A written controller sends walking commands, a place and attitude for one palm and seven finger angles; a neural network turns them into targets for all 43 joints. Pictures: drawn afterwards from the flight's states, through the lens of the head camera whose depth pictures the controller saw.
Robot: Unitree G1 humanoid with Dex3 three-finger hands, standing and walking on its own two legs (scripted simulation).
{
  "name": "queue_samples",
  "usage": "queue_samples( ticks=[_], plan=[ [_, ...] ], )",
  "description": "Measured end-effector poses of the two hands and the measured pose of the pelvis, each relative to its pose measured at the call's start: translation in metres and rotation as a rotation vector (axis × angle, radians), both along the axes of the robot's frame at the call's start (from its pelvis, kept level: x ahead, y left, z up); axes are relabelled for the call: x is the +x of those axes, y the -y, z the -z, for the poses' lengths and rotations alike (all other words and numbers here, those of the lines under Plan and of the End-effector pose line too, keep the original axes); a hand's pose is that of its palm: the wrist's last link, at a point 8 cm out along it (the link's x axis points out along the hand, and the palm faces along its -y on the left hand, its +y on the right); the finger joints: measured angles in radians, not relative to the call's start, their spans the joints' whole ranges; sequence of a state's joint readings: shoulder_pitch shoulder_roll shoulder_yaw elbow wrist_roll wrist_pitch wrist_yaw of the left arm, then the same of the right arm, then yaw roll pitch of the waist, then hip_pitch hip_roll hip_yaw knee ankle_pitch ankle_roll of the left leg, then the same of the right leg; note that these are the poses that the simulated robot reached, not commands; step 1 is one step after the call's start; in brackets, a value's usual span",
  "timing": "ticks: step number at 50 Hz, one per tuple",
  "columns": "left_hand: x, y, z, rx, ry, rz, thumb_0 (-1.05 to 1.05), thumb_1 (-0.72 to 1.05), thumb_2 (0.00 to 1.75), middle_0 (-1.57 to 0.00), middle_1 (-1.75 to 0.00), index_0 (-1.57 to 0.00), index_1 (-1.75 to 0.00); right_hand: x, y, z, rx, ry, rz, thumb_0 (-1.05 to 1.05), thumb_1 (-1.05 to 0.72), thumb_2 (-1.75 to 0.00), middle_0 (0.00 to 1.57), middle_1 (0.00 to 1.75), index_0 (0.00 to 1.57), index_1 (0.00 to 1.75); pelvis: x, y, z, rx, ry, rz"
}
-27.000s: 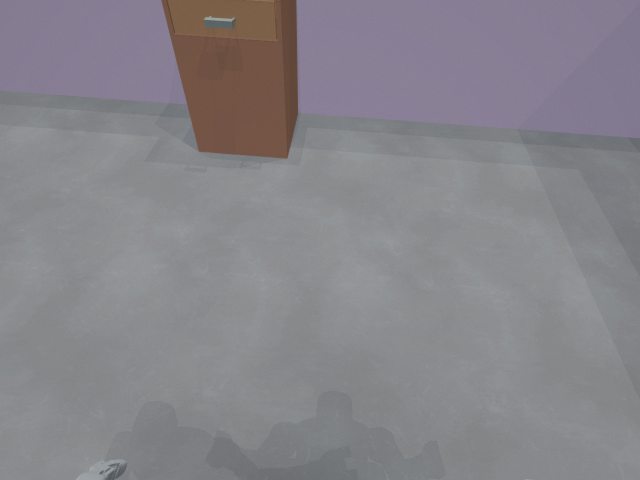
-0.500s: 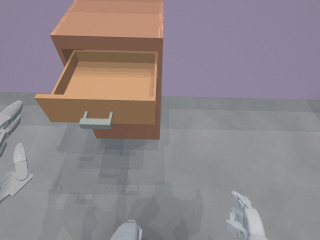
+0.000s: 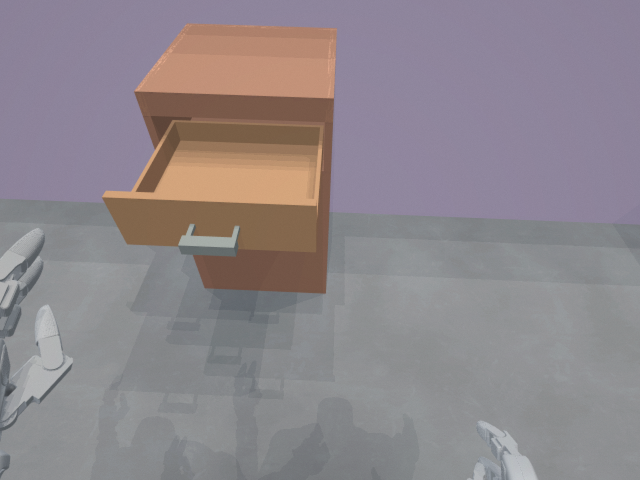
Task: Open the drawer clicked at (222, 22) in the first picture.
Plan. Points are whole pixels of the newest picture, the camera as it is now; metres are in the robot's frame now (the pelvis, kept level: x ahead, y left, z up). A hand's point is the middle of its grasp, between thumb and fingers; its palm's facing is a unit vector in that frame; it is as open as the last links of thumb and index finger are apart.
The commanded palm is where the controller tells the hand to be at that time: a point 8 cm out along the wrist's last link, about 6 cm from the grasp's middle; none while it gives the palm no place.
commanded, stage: let the arm hang, fingers relaxed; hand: left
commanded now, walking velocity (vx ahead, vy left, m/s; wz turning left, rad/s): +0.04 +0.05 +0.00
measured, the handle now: (211, 237) +0.58 +0.24 -0.10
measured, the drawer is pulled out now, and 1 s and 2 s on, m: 0.30 0.30 0.30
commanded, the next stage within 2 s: look to check the result in 1.20 s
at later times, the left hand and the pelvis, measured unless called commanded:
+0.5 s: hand out of the picture +0.00 +0.18 -0.18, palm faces +0.10 -0.97 -0.21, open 7.0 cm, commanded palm none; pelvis +0.00 -0.01 +0.00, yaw +3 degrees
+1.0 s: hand out of the picture +0.00 +0.17 -0.17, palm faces +0.07 -0.98 -0.17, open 7.3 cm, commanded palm none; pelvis +0.00 +0.00 +0.00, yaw +2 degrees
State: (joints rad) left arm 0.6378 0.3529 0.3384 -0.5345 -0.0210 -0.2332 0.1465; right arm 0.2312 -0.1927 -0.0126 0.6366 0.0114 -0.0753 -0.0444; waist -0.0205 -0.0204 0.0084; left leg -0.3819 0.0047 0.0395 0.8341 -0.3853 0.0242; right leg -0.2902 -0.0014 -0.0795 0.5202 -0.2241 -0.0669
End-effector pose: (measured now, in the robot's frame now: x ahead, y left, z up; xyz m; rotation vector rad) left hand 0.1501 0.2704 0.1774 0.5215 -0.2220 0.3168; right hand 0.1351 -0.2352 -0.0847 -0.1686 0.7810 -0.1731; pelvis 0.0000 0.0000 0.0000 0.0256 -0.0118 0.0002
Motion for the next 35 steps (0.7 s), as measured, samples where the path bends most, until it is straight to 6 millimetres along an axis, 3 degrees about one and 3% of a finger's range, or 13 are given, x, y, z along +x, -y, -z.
queue_samples(
  ticks=[5, 7, 10, 12, 15, 18, 19, 22, 27, 31, 35],
  plan=[
    [0.001, -0.005, 0.004, -0.024, 0.007, 0.017, 0.01, 0.89, 0.90, -0.21, -0.30, -0.21, -0.30, 0.010, -0.008, -0.007, -0.049, 0.034, -0.029, 0.01, -0.90, -0.90, 0.20, 0.30, 0.20, 0.30, 0.002, -0.009, 0.004, -0.026, -0.002, -0.009],
    [0.012, -0.010, 0.028, -0.028, -0.063, 0.029, 0.01, 0.89, 0.90, -0.21, -0.30, -0.21, -0.30, 0.013, -0.010, 0.000, -0.029, 0.028, -0.065, 0.01, -0.90, -0.90, 0.20, 0.30, 0.20, 0.30, 0.000, -0.012, 0.005, -0.029, -0.011, -0.037],
    [0.029, -0.020, 0.110, -0.167, -0.388, -0.050, 0.00, 0.90, 0.90, -0.20, -0.30, -0.21, -0.30, 0.009, -0.013, 0.018, -0.012, -0.073, -0.118, 0.01, -0.90, -0.90, 0.20, 0.30, 0.20, 0.30, -0.002, -0.013, 0.006, -0.029, -0.028, -0.081],
    [0.023, -0.016, 0.173, -0.279, -0.624, -0.109, 0.00, 0.90, 0.90, -0.20, -0.30, -0.20, -0.30, 0.003, -0.014, 0.027, 0.001, -0.127, -0.132, 0.01, -0.90, -0.90, 0.20, 0.30, 0.20, 0.30, -0.003, -0.009, 0.007, -0.012, -0.024, -0.078],
    [-0.010, 0.012, 0.252, -0.387, -0.949, -0.137, 0.00, 0.91, 0.90, -0.19, -0.30, -0.20, -0.30, -0.011, -0.012, 0.041, 0.034, -0.183, -0.109, 0.01, -0.90, -0.90, 0.20, 0.30, 0.20, 0.30, -0.004, 0.001, 0.013, 0.021, -0.005, -0.052],
    [-0.065, 0.048, 0.303, -0.463, -1.231, -0.129, 0.01, 0.91, 0.90, -0.19, -0.30, -0.20, -0.30, -0.033, -0.005, 0.053, 0.058, -0.264, -0.051, 0.01, -0.90, -0.90, 0.20, 0.30, 0.20, 0.30, -0.005, 0.007, 0.015, 0.008, 0.020, -0.042],
    [-0.085, 0.057, 0.311, -0.500, -1.300, -0.141, 0.01, 0.92, 0.90, -0.19, -0.30, -0.20, -0.30, -0.042, -0.003, 0.054, 0.056, -0.306, -0.038, 0.01, -0.90, -0.90, 0.20, 0.30, 0.20, 0.30, -0.004, 0.008, 0.013, -0.004, 0.025, -0.046],
    [-0.125, 0.051, 0.320, -0.562, -1.377, -0.259, -0.02, 0.99, 0.89, -0.20, -0.30, -0.21, -0.30, -0.074, 0.003, 0.057, 0.030, -0.441, -0.022, 0.01, -0.90, -0.90, 0.20, 0.30, 0.20, 0.30, -0.003, 0.010, 0.009, -0.039, 0.024, -0.060],
    [-0.176, 0.042, 0.320, -0.589, -1.529, -0.358, -0.01, 0.98, 0.89, -0.20, -0.30, -0.21, -0.30, -0.122, 0.004, 0.052, 0.008, -0.614, 0.016, 0.01, -0.91, -0.90, 0.19, 0.30, 0.20, 0.30, 0.001, 0.010, 0.000, -0.040, 0.017, -0.056],
    [-0.198, 0.040, 0.316, -0.589, -1.600, -0.392, 0.00, 0.95, 0.89, -0.20, -0.30, -0.20, -0.30, -0.148, -0.001, 0.051, 0.020, -0.686, 0.042, 0.01, -0.91, -0.90, 0.19, 0.30, 0.20, 0.30, 0.003, 0.007, -0.004, -0.037, 0.015, -0.051],
    [-0.202, 0.043, 0.314, -0.588, -1.625, -0.391, 0.00, 0.93, 0.90, -0.20, -0.30, -0.20, -0.30, -0.159, -0.011, 0.053, 0.046, -0.710, 0.058, 0.01, -0.91, -0.90, 0.19, 0.30, 0.20, 0.30, 0.004, 0.004, -0.005, -0.035, 0.021, -0.045]
  ],
)
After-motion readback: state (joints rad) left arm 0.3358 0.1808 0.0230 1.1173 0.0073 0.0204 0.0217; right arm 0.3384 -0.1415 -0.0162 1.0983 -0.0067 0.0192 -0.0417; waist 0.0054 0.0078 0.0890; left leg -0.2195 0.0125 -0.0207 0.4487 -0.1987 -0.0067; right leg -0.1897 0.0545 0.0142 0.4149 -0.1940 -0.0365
